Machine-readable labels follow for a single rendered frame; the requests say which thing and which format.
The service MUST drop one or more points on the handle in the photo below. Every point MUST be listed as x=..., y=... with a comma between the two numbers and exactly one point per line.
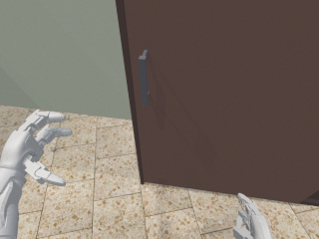
x=144, y=78

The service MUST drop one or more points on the left robot forearm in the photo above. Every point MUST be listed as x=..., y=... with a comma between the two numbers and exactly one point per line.
x=11, y=184

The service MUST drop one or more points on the wardrobe door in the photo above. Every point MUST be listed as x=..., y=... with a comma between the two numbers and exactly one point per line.
x=233, y=102
x=314, y=195

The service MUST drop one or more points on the left robot hand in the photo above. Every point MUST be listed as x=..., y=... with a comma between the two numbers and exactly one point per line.
x=16, y=153

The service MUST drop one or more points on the right robot hand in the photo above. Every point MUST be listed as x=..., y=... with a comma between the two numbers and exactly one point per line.
x=256, y=224

